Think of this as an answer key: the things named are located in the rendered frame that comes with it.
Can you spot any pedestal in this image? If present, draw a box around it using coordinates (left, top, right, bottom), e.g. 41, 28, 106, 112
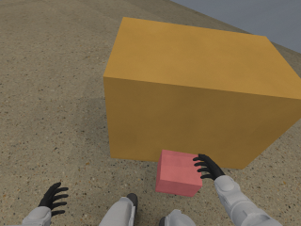
103, 17, 301, 170

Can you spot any robot thigh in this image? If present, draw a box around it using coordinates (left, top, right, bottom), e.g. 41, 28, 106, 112
99, 201, 135, 226
165, 213, 197, 226

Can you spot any left robot forearm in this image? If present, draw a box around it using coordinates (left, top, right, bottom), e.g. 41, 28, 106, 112
22, 206, 52, 226

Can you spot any robot left thigh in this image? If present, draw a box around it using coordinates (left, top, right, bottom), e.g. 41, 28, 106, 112
99, 201, 135, 226

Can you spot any right robot forearm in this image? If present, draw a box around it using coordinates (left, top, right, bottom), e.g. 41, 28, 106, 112
214, 175, 283, 226

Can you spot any robot left hand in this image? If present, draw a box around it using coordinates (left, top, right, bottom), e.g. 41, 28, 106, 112
38, 182, 69, 217

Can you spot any carton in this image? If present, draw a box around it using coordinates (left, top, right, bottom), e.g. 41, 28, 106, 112
155, 149, 202, 198

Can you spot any robot right thigh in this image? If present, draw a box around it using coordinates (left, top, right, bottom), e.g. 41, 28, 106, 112
165, 213, 197, 226

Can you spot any robot right hand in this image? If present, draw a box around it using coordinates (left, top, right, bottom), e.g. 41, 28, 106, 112
193, 153, 225, 180

